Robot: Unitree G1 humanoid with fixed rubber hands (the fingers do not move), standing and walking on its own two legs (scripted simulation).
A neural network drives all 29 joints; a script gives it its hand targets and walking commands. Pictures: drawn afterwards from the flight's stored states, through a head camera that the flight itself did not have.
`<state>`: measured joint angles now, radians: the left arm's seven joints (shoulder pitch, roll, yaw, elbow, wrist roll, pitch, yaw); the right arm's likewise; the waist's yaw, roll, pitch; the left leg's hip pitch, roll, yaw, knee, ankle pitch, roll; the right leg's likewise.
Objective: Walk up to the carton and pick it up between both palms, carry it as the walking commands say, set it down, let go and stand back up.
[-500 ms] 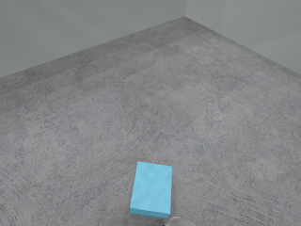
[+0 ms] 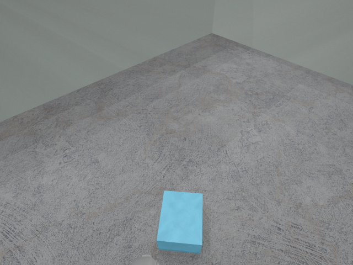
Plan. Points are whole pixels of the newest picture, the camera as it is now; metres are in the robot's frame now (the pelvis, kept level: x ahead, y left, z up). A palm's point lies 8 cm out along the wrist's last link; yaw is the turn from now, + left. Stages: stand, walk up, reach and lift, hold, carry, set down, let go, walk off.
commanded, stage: walk up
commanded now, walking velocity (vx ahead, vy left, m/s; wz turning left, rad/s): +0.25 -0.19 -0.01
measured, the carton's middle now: (181, 220) +0.50 +0.03 -0.70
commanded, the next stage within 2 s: stand in 1.94 s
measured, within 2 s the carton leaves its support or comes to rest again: neither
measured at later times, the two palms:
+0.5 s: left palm out of the picture +0.02 +0.24 -0.15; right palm (256, 254) +0.21 -0.18 -0.14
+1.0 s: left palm out of the picture +0.14 +0.26 -0.14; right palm out of the picture +0.08 -0.26 -0.12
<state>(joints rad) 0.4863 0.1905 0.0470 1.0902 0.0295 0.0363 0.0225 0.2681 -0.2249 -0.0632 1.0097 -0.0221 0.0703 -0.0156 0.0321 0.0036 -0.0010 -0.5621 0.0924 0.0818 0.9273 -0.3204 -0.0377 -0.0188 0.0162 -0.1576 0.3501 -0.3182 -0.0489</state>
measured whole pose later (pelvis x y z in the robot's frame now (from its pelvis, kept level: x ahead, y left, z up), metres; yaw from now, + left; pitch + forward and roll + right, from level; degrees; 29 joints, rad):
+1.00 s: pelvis +0.11 +0.01 +0.01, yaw -1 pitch +0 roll -4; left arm 0.27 0.22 0.06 1.01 0.01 0.08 0.02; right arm 0.31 -0.22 -0.07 1.06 -0.01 0.05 -0.05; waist -0.05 0.03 0.00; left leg -0.32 0.12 0.11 0.38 -0.07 0.01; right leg -0.21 0.03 -0.04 0.62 -0.42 0.05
